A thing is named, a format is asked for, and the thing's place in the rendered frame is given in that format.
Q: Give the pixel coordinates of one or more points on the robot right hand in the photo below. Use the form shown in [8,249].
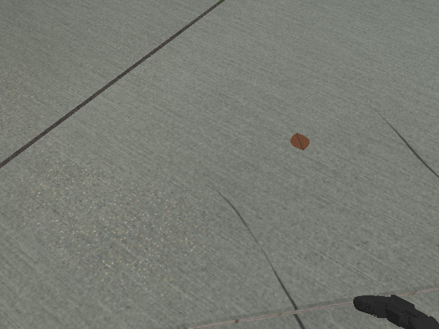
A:
[397,310]

